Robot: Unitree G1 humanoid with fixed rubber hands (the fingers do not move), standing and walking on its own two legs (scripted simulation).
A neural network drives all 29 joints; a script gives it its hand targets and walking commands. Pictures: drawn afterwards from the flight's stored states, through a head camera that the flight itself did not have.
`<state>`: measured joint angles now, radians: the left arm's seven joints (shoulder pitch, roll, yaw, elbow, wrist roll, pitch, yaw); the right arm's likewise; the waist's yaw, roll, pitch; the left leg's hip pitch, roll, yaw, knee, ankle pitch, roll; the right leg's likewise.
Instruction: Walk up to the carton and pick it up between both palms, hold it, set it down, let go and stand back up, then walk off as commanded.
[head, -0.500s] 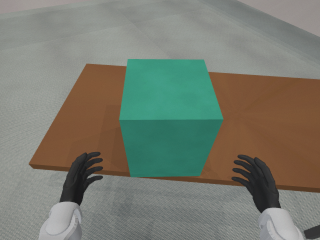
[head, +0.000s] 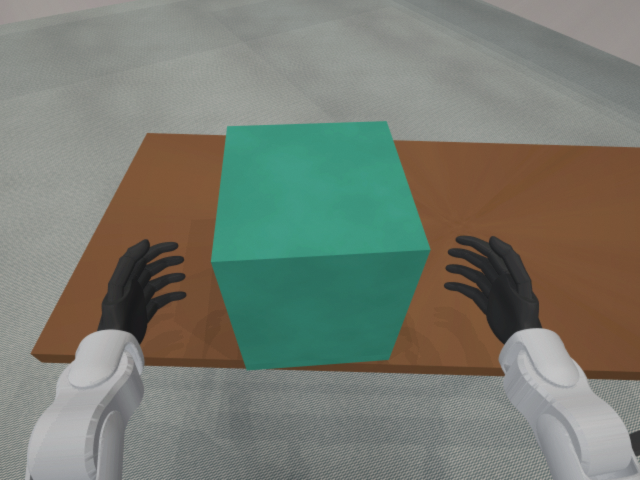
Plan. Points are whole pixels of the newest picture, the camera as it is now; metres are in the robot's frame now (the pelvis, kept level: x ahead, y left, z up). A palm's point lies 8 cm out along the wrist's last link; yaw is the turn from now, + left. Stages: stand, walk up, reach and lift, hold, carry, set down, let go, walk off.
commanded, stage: reach and lift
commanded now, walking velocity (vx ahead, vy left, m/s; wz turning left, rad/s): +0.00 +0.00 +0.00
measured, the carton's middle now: (313, 251) +0.38 +0.05 +0.07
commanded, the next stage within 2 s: none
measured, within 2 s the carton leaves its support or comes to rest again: neither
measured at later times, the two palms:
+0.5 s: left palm (117, 239) +0.30 +0.24 +0.18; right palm (499, 238) +0.34 -0.16 +0.16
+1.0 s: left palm (129, 164) +0.36 +0.24 +0.22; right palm (494, 160) +0.41 -0.15 +0.21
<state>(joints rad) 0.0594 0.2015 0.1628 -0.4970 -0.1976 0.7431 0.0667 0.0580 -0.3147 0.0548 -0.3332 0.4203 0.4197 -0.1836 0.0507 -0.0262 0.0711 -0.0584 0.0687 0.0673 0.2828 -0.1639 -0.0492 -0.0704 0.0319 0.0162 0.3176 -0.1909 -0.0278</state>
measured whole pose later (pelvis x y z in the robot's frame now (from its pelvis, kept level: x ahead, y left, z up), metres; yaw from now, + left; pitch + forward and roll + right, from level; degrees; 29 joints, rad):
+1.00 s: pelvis -0.01 +0.00 +0.00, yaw +1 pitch +2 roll +0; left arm -0.75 0.31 0.20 0.09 -0.18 0.92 0.13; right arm -0.81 -0.42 0.11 0.40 0.54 0.51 -0.15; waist 0.03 -0.02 -0.02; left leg -0.22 0.07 0.05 0.36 -0.17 -0.05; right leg -0.20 0.03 0.00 0.34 -0.17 -0.02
